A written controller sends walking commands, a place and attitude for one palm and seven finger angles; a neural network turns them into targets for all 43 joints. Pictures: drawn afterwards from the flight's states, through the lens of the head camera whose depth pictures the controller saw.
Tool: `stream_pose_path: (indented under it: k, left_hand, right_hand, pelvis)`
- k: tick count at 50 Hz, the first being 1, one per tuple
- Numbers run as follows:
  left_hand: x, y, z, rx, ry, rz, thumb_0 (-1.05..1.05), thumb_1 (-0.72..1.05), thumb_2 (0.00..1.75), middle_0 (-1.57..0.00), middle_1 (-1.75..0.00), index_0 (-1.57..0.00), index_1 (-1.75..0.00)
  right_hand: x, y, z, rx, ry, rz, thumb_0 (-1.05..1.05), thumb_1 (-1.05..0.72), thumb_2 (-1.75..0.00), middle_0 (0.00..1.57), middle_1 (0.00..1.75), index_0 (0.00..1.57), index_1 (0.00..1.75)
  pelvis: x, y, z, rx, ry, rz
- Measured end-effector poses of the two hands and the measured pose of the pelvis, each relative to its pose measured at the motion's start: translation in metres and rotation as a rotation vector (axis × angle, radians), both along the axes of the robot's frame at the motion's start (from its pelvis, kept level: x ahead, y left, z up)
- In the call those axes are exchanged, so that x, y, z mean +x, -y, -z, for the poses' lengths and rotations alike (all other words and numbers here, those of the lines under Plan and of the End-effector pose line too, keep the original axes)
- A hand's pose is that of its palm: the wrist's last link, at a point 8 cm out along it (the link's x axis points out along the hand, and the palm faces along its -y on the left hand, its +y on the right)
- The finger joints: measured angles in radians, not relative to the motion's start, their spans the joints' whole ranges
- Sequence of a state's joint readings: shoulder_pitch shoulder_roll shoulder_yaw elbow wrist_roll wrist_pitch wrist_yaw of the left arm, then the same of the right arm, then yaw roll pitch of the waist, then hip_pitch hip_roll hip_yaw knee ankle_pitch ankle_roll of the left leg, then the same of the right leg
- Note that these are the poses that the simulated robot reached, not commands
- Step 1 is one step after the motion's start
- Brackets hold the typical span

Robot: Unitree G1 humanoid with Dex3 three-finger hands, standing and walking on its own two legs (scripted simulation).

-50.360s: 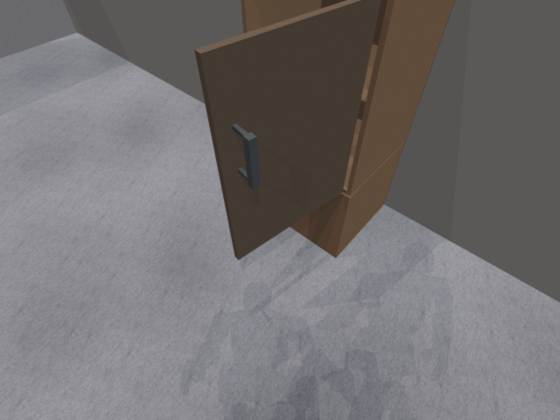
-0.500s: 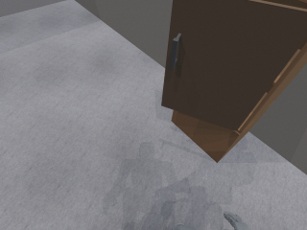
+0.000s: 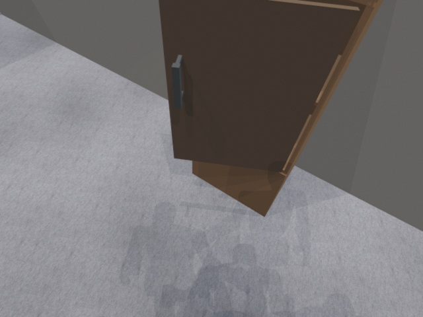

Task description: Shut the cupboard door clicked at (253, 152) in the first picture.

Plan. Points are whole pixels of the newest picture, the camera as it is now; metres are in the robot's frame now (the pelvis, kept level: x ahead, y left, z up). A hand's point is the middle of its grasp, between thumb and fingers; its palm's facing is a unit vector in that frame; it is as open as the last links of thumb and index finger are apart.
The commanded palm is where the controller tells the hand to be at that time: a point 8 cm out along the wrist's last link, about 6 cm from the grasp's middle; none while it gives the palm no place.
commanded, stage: take the last steps up to it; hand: left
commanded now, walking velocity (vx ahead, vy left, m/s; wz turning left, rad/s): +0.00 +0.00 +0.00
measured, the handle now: (178, 82) +0.66 +0.12 +0.05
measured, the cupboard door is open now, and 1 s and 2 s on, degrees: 27 27 27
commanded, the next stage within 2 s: come to a stop and stand still in 0.64 s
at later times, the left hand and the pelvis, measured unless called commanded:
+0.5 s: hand out of the picture +0.08 +0.18 -0.17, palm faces -0.03 -0.99 -0.16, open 7.4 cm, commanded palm none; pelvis +0.07 +0.00 +0.01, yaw -4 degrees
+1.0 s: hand (152, 252) +0.28 +0.15 -0.16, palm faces -0.09 -0.97 -0.21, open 7.3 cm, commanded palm none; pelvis +0.18 -0.02 +0.01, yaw -5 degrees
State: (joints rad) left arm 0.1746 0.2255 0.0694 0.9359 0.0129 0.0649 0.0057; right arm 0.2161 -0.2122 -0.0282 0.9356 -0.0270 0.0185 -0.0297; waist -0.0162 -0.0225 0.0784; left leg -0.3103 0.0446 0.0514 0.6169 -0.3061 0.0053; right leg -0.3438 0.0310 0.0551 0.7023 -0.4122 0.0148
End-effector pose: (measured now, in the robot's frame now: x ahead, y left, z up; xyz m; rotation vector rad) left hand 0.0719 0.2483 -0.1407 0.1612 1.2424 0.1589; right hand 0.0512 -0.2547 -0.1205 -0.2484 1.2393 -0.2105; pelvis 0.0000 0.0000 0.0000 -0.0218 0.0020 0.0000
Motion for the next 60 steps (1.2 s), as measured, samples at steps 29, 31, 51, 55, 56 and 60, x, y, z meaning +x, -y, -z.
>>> stream_pose_path:
  k: [29, 31, 51, 55, 56, 60]
  left_hand:
    - [0.007, 0.012, 0.014, -0.065, -0.249, 0.027, 0.00, 0.90, 0.90, -0.20, -0.30, -0.20, -0.30]
    - [0.021, 0.010, 0.011, -0.061, -0.257, 0.044, 0.01, 0.90, 0.90, -0.20, -0.30, -0.20, -0.30]
    - [0.203, 0.053, -0.011, 0.000, -0.004, 0.115, 0.00, 0.91, 0.90, -0.20, -0.30, -0.20, -0.30]
    - [0.204, 0.048, -0.006, -0.017, 0.011, 0.080, 0.00, 0.91, 0.90, -0.20, -0.30, -0.21, -0.30]
    - [0.202, 0.044, -0.005, -0.020, 0.010, 0.074, 0.00, 0.91, 0.90, -0.20, -0.30, -0.21, -0.30]
    - [0.191, 0.023, 0.006, -0.033, -0.009, 0.056, 0.00, 0.91, 0.90, -0.20, -0.30, -0.21, -0.30]
  right_hand:
    - [0.038, -0.031, 0.008, 0.058, -0.043, 0.113, 0.01, -0.91, -0.90, 0.20, 0.29, 0.19, 0.30]
    - [0.044, -0.037, 0.005, 0.062, -0.037, 0.123, 0.01, -0.91, -0.89, 0.20, 0.29, 0.19, 0.30]
    - [0.089, -0.031, 0.023, 0.170, -0.206, 0.206, 0.01, -0.91, -0.89, 0.20, 0.29, 0.20, 0.30]
    - [0.112, -0.018, 0.016, 0.105, -0.176, 0.173, 0.01, -0.91, -0.89, 0.20, 0.29, 0.19, 0.30]
    - [0.119, -0.016, 0.013, 0.087, -0.161, 0.163, 0.01, -0.91, -0.89, 0.20, 0.29, 0.19, 0.30]
    - [0.137, -0.014, 0.005, 0.025, -0.079, 0.130, 0.01, -0.91, -0.90, 0.20, 0.29, 0.19, 0.30]
  pelvis:
    - [0.095, -0.013, 0.001, 0.006, 0.013, 0.095]
    - [0.104, -0.014, -0.003, 0.011, 0.011, 0.106]
    - [0.184, 0.018, -0.008, 0.021, -0.001, 0.076]
    - [0.179, 0.010, -0.008, 0.016, -0.001, 0.067]
    - [0.177, 0.007, -0.008, 0.015, 0.000, 0.065]
    - [0.172, -0.009, -0.003, 0.008, 0.010, 0.070]
